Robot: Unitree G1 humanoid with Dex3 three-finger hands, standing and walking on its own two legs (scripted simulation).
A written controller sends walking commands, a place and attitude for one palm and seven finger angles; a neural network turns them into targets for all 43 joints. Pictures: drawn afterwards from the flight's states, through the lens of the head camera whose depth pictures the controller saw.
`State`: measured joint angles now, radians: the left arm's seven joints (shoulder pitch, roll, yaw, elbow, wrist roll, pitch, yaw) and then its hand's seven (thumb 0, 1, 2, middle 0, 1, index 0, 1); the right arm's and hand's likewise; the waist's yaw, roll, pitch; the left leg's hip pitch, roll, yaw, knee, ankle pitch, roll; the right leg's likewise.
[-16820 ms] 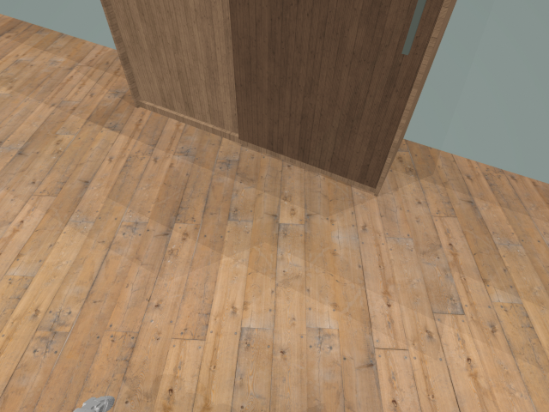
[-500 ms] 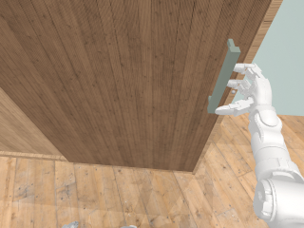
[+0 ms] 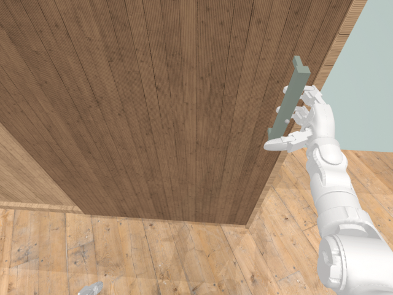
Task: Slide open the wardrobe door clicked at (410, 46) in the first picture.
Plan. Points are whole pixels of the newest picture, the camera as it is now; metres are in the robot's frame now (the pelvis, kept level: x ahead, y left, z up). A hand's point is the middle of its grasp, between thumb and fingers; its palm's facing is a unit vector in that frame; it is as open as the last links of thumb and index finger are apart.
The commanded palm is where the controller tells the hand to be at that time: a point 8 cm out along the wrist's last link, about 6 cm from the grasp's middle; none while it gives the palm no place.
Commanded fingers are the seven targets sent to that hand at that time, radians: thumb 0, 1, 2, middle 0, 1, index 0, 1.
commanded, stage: slide the fingers in behind the handle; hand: right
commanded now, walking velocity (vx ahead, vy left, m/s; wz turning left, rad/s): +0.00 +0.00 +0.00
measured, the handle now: (282, 108) +0.51 -0.12 +0.11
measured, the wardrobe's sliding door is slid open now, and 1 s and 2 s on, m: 0.00 0.00 0.00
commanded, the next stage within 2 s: grip the handle and tug to test in 0.86 s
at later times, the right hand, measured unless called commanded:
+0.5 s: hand (279, 123) +0.45 -0.10 +0.12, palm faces -0.05 +1.00 -0.01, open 14.0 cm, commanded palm +0.42 -0.15 +0.12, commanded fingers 0.00 0.50 -0.30 0.30 1.20 0.30 1.20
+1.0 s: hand (279, 122) +0.45 -0.10 +0.12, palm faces -0.05 +1.00 -0.02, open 14.0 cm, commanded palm +0.43 -0.15 +0.12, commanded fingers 0.00 0.36 -0.36 0.31 1.22 0.31 1.22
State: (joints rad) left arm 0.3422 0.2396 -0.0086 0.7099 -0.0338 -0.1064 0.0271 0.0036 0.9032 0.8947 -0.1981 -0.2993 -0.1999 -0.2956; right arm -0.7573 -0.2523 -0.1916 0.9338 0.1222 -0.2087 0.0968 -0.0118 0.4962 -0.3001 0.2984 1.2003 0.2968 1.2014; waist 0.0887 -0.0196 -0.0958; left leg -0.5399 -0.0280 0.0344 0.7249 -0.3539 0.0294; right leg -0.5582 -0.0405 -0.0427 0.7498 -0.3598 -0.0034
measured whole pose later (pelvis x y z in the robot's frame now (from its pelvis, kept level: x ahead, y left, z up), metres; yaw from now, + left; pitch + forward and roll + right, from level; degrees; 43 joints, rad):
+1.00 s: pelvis -0.01 +0.00 +0.00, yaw +0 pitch +9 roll +1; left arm 0.35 0.24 0.00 0.73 -0.03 -0.12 0.03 0.00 0.90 0.89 -0.20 -0.30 -0.20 -0.30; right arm -0.78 -0.23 -0.16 0.97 0.11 -0.24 0.05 -0.01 0.50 -0.30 0.30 1.20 0.30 1.20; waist 0.10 -0.02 -0.09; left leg -0.54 -0.03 0.03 0.73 -0.34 0.03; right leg -0.56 -0.04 -0.04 0.75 -0.35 -0.01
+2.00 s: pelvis +0.00 +0.00 +0.00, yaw +0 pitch +9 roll +0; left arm 0.34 0.24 -0.01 0.72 -0.03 -0.10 0.03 0.00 0.90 0.89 -0.20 -0.30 -0.20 -0.30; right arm -0.75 -0.22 -0.18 0.95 0.11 -0.23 0.05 0.01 -0.71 -0.82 0.39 1.39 0.39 1.40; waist 0.10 -0.02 -0.09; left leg -0.53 -0.03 0.03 0.72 -0.35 0.03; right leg -0.54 -0.04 -0.04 0.74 -0.35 0.00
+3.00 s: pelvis +0.02 +0.00 +0.00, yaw -3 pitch +9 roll +1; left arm 0.32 0.21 0.01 0.74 -0.02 -0.12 0.00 0.00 0.90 0.89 -0.20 -0.30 -0.20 -0.30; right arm -0.69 -0.13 -0.02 0.78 0.14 -0.13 -0.09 0.01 -0.77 -0.80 0.31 1.38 0.28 1.40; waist 0.04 -0.04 -0.09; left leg -0.47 -0.01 0.07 0.70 -0.38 0.03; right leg -0.51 -0.02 0.00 0.73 -0.37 0.00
